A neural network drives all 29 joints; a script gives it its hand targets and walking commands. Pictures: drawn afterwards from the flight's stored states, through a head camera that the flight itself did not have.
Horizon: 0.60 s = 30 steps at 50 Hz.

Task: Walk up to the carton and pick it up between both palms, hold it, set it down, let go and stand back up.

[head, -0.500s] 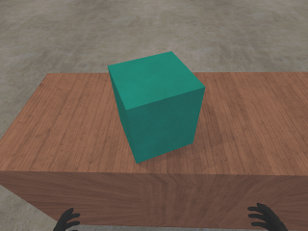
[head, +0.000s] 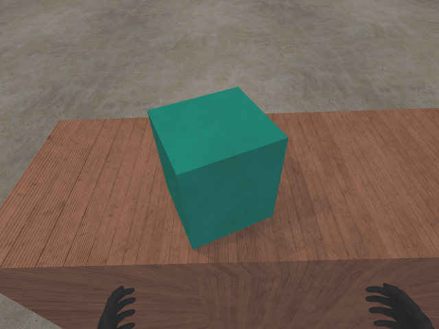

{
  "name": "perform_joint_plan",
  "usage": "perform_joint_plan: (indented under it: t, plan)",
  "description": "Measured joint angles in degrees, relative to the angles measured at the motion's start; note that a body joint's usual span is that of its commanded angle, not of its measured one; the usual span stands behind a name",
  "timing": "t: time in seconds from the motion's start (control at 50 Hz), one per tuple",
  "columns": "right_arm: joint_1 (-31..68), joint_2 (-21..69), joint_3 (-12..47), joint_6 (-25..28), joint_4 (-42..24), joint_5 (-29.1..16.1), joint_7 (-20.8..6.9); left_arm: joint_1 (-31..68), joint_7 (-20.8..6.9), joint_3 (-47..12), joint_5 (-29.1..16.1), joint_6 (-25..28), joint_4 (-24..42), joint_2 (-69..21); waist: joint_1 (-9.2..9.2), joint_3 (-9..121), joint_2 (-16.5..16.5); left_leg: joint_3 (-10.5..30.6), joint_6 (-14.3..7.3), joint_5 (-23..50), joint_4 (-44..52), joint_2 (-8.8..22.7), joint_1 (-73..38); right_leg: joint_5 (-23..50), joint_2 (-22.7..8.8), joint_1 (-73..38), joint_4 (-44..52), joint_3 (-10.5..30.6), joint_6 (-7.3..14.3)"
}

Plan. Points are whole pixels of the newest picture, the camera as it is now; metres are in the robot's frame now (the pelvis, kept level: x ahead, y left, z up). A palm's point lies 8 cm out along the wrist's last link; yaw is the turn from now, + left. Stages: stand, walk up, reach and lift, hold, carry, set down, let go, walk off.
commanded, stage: reach and lift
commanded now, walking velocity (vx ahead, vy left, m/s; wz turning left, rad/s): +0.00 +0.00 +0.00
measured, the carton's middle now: (215, 167) +0.47 +0.05 +0.04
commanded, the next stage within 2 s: none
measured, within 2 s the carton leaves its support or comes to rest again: neither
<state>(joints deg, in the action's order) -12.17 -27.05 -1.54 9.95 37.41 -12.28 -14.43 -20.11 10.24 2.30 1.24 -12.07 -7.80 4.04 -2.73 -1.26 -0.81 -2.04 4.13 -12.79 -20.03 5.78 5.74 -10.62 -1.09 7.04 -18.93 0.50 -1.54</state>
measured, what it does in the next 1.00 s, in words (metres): stands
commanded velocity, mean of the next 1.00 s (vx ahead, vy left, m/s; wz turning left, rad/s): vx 0.00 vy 0.00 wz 0.00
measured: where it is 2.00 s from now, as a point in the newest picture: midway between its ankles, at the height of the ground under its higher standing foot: outside the picture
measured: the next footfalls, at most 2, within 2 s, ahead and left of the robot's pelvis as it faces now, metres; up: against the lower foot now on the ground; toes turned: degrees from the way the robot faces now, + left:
none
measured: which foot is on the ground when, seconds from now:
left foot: down 0.00-1.00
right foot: down 0.00-1.00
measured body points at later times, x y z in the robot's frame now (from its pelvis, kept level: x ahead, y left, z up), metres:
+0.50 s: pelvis -0.01 -0.01 +0.00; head -0.01 -0.02 +0.45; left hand +0.18 +0.19 +0.00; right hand +0.22 -0.30 -0.02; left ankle -0.02 +0.16 -0.75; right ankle +0.00 -0.14 -0.75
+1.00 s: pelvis -0.03 -0.02 +0.00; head -0.01 -0.02 +0.45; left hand +0.24 +0.17 +0.04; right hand +0.27 -0.28 +0.02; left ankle -0.02 +0.16 -0.75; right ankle +0.00 -0.14 -0.75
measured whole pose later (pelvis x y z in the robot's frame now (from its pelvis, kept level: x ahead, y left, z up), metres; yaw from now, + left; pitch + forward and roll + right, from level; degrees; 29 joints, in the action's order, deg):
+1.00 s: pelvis -0.03 -0.02 +0.00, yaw -3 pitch +1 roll +0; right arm 6.8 -30.2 3.8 8.5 33.8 -23.9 -14.5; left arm -3.3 17.4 2.2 -0.6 -15.0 0.0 -3.3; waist -5.1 -0.5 -0.6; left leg -2.4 4.9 -10.9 -20.3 6.3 9.9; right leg -9.1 1.2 14.3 -22.6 4.2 -0.2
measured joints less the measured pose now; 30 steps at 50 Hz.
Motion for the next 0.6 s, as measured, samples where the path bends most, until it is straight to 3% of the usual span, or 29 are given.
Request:
perform_joint_plan:
  t: [0.34, 0.6]
  plan:
    - [0.55, -2.03, 1.71, 5.78, -3.68, -6.03, -1.11, -1.94, 2.61, -1.33, -0.9, 6.59, 5.23, -4.14, -0.84, 1.18, -1.27, 0.39, 0.73, -0.07, -0.34, 0.68, 1.59, -0.62, 0.96, 2.31, -1.59, 0.29, 0.73]
    - [6.23, -3.37, 4.45, 6.38, -2.81, -11.76, -2.98, 3.69, 5.5, -2.09, -1.89, 8.5, 4.31, -6.39, -1.26, 3.04, 0.53, 0.03, 0.74, 0.43, -1.83, 0.63, 4.46, -0.51, 1.41, 6.58, -4.83, 1.69, 1.16]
